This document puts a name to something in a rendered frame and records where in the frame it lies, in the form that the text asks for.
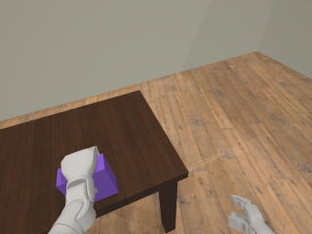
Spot robot left forearm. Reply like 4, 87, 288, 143
48, 175, 97, 234

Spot robot left hand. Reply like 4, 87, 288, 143
60, 146, 99, 193

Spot table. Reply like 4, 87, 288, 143
0, 90, 189, 234

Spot robot right forearm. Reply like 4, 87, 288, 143
249, 222, 275, 234

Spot sponge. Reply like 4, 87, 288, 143
56, 153, 119, 202

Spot robot right hand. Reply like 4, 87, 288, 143
228, 194, 265, 234

